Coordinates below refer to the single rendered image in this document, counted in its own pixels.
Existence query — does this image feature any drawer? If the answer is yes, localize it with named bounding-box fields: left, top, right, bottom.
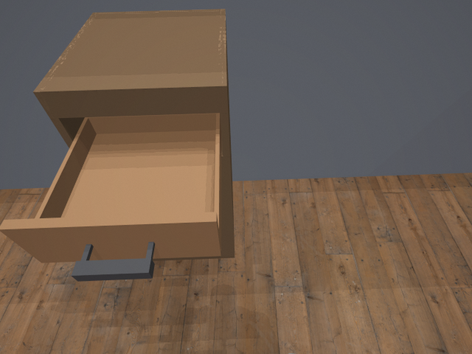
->
left=0, top=113, right=221, bottom=263

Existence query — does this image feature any handle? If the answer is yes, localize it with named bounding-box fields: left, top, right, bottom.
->
left=72, top=242, right=155, bottom=282

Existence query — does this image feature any cabinet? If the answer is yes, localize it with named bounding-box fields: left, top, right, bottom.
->
left=33, top=9, right=235, bottom=261

